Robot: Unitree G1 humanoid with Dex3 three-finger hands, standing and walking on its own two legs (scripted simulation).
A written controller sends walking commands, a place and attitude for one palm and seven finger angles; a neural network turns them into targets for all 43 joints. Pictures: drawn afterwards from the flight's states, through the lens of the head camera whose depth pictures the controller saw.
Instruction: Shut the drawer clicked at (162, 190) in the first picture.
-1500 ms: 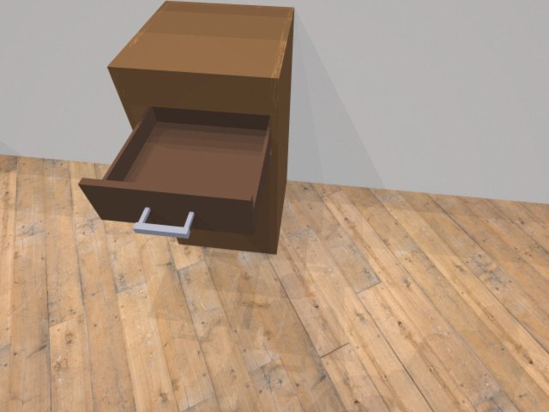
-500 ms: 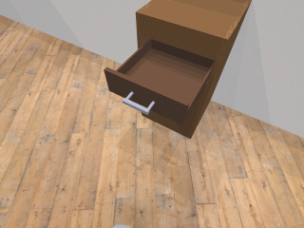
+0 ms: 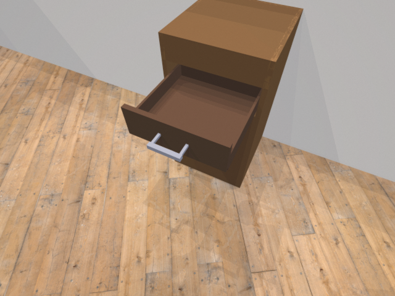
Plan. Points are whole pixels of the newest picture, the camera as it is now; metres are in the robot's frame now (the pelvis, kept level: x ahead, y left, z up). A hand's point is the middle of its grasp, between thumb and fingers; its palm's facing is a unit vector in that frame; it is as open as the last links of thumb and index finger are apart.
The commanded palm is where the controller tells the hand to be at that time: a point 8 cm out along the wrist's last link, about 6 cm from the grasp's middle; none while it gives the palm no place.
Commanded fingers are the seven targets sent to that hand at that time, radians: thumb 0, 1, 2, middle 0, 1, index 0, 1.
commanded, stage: look at it before walking up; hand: left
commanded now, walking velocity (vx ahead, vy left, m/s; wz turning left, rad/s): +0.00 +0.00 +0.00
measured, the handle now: (167, 146) +0.55 +0.13 -0.13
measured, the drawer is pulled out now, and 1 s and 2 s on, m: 0.30 0.30 0.30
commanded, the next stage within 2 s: turn to face it in 0.44 s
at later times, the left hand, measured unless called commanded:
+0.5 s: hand out of the picture +0.01 +0.17 -0.17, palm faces +0.03 -0.98 -0.21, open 7.4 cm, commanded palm none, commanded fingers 0.00 0.90 0.90 -0.20 -0.30 -0.20 -0.30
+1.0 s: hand out of the picture +0.06 +0.17 -0.17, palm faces -0.07 -0.95 -0.31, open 7.4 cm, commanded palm none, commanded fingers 0.00 0.90 0.90 -0.20 -0.30 -0.20 -0.30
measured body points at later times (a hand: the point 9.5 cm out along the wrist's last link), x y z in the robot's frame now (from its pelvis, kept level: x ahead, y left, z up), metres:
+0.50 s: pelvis +0.01 -0.01 +0.00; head +0.03 -0.01 +0.45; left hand +0.01 +0.22 -0.16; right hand +0.01 -0.23 -0.16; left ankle -0.01 +0.14 -0.74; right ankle -0.05 -0.11 -0.74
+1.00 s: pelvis -0.02 -0.03 -0.01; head +0.03 -0.07 +0.43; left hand +0.06 +0.22 -0.15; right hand -0.01 -0.29 -0.18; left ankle -0.03 +0.13 -0.69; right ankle -0.04 -0.10 -0.74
